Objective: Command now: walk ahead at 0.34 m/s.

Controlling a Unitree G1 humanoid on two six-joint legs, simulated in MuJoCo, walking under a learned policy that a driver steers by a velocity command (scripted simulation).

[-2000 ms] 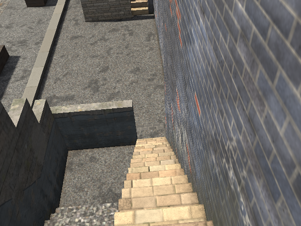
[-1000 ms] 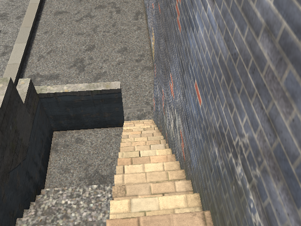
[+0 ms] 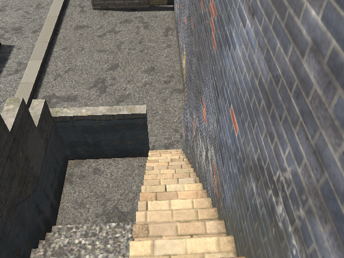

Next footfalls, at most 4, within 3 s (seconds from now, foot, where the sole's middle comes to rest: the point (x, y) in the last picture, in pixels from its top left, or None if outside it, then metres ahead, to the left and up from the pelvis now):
1.52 left None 0.33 0.09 -1.02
1.62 right None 0.61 -0.22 -1.27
1.84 right None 0.72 -0.12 -1.41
1.88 left None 0.50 -0.02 -1.19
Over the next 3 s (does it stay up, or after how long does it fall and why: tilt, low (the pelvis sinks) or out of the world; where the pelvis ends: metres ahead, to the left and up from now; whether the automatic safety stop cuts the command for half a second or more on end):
stays up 1.64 0.13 -1.56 its command is cut before an obstacle after 1.6 s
